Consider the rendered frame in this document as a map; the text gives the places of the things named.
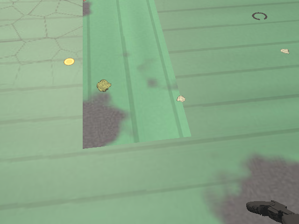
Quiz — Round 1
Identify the right robot hand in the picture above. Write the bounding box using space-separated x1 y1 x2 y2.
246 200 299 224

